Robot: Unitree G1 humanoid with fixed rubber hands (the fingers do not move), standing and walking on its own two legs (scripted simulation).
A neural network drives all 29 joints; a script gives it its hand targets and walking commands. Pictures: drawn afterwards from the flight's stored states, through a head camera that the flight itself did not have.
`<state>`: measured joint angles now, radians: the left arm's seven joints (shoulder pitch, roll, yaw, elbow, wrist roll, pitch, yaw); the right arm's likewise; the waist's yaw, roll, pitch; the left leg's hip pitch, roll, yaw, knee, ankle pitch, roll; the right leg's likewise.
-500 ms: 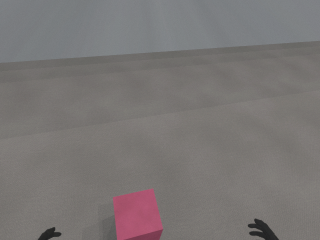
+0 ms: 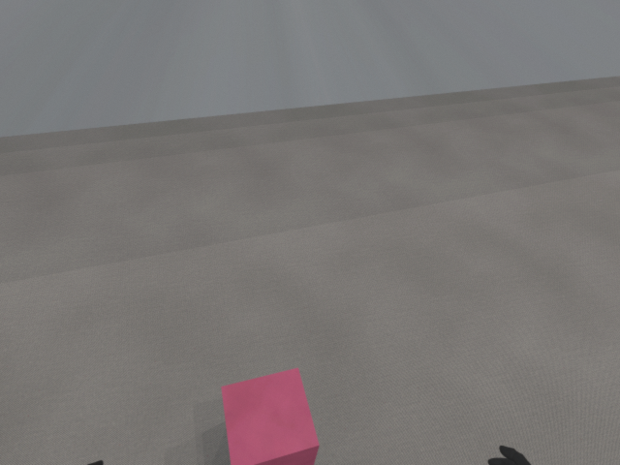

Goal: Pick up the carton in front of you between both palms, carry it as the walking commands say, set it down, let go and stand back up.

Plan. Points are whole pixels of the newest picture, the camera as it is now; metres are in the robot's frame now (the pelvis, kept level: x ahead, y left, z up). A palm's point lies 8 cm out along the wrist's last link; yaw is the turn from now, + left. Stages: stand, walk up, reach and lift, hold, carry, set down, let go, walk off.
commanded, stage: stand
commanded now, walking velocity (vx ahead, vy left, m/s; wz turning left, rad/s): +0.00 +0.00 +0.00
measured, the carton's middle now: (268, 430) +0.37 +0.06 -0.65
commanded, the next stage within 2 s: none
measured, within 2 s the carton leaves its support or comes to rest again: neither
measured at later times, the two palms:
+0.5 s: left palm out of the picture +0.08 +0.30 -0.11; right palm out of the picture +0.08 -0.31 -0.09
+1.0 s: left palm out of the picture +0.07 +0.30 -0.11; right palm out of the picture +0.09 -0.31 -0.09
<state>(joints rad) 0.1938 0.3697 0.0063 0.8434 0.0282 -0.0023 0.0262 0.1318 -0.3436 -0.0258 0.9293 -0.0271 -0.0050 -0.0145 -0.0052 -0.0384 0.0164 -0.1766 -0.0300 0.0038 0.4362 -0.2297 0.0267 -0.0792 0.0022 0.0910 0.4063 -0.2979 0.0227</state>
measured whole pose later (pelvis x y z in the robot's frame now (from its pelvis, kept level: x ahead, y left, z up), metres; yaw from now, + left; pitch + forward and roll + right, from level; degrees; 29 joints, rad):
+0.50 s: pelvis -0.01 +0.00 +0.00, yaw +0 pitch -2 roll +0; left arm 0.17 0.39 -0.01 0.94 0.02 -0.01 0.02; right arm 0.12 -0.37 -0.01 1.02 -0.02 -0.01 -0.01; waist -0.01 -0.03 0.02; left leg -0.17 -0.02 -0.01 0.40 -0.19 0.02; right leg -0.07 0.01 0.08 0.36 -0.26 0.02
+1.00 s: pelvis -0.01 +0.00 +0.00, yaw +1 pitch -2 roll +0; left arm 0.15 0.40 -0.01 0.99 0.02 -0.01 0.01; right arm 0.10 -0.38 0.00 1.05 -0.01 -0.01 -0.01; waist 0.00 -0.02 0.03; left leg -0.16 -0.02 -0.02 0.38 -0.18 0.02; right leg -0.06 0.00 0.07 0.34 -0.24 0.02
